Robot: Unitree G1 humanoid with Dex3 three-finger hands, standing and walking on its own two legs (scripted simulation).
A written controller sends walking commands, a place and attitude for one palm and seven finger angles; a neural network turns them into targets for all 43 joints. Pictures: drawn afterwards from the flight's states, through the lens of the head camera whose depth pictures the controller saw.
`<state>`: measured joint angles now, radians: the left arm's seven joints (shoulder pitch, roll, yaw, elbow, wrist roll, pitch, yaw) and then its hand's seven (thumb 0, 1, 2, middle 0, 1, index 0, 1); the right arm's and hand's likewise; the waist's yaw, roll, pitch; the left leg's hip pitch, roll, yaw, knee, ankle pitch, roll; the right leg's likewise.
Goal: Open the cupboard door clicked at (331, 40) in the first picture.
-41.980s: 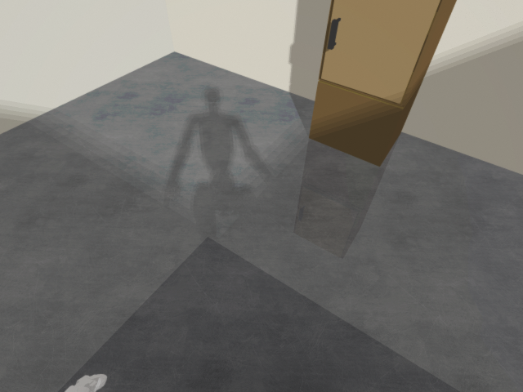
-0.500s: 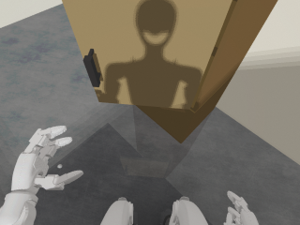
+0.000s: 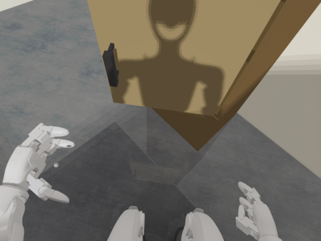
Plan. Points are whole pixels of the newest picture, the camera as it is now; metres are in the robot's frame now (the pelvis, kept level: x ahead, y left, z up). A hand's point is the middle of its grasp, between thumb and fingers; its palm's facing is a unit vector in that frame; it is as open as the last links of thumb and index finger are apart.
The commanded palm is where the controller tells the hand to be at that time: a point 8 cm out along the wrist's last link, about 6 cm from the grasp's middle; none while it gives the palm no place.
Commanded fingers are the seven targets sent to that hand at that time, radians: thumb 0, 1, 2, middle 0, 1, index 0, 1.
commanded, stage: raise the hand with hooked fingers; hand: left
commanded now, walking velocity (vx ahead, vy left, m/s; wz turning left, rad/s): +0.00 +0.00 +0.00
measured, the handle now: (112, 65) +0.59 +0.20 +0.01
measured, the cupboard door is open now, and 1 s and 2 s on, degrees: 40 40 40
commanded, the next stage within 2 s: move the hooked fingers beside the handle in 0.66 s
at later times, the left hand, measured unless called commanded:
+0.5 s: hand (47, 158) +0.28 +0.28 +0.03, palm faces -0.03 -1.00 -0.05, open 14.0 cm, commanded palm +0.26 +0.32 +0.03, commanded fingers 0.00 -0.50 0.30 -0.30 -1.20 -0.30 -1.20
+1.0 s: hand (55, 143) +0.31 +0.27 +0.02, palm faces -0.06 -1.00 -0.05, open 14.0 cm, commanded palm +0.30 +0.32 +0.03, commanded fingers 0.00 -0.50 0.30 -0.30 -1.20 -0.30 -1.20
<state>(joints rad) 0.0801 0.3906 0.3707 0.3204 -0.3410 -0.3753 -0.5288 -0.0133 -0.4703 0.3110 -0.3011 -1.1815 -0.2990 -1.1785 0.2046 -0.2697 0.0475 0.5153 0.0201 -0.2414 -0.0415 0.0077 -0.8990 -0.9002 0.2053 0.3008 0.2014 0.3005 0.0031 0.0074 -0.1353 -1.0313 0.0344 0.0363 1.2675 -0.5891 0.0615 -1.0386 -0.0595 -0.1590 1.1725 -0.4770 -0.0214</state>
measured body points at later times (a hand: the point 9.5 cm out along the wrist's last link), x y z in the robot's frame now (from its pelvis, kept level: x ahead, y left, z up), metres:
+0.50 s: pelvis -0.01 +0.00 +0.00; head +0.11 +0.03 +0.43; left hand +0.27 +0.33 +0.03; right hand +0.16 -0.25 -0.08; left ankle +0.01 +0.08 -0.63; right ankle +0.05 -0.12 -0.63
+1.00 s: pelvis -0.01 -0.01 -0.01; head +0.11 +0.03 +0.42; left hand +0.31 +0.33 +0.03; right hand +0.16 -0.26 -0.09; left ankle +0.01 +0.08 -0.63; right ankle +0.05 -0.12 -0.63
